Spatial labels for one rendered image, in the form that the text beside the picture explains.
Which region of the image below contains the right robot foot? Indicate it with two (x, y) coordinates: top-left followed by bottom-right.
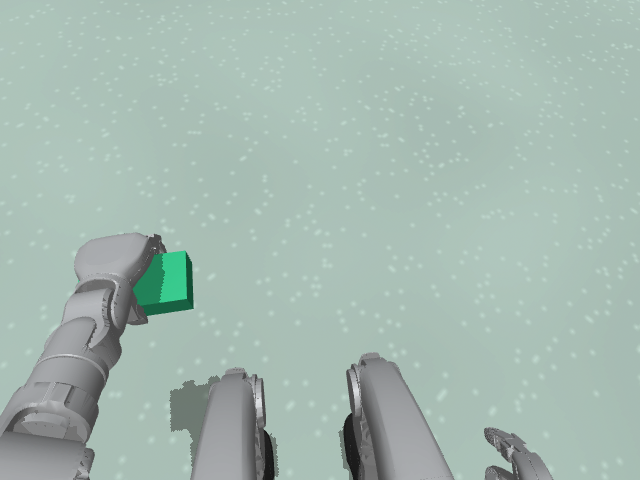
(344, 413), (361, 480)

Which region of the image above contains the small box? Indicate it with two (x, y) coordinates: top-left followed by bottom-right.
(78, 251), (194, 316)

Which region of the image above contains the right robot hand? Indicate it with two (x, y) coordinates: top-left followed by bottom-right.
(484, 427), (553, 480)

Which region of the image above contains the left robot hand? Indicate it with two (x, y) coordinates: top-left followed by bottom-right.
(74, 233), (167, 325)

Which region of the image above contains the left robot arm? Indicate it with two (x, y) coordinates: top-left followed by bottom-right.
(0, 273), (134, 480)

